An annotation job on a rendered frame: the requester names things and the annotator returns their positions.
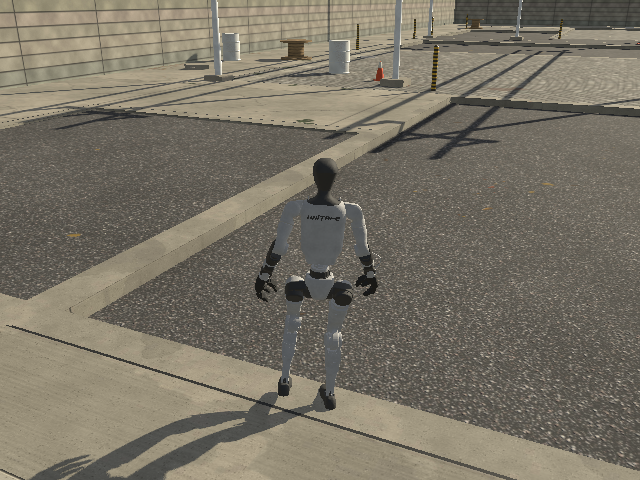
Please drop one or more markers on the robot left hand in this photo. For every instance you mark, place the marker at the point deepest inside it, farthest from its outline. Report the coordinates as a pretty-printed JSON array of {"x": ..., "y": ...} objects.
[{"x": 260, "y": 285}]

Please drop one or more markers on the robot torso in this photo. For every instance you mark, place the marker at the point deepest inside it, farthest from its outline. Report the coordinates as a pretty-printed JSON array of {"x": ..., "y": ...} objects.
[{"x": 322, "y": 234}]

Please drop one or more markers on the left robot thigh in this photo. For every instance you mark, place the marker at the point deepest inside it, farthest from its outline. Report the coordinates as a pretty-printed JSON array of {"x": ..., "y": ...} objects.
[{"x": 295, "y": 290}]

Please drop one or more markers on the robot left upper arm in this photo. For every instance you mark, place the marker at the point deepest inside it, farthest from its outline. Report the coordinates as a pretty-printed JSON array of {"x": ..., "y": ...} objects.
[{"x": 291, "y": 209}]

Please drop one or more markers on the robot right forearm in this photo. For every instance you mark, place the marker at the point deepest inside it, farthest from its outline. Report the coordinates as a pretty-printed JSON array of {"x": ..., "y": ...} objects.
[{"x": 368, "y": 264}]

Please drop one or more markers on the robot right hand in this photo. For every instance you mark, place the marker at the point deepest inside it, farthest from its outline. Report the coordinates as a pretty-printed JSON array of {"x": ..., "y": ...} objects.
[{"x": 366, "y": 281}]

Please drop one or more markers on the robot right upper arm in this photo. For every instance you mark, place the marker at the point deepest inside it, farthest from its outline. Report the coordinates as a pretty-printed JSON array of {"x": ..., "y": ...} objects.
[{"x": 354, "y": 212}]

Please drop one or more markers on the robot left forearm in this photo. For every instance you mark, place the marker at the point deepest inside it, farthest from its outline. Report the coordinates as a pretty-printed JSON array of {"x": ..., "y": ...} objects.
[{"x": 269, "y": 264}]

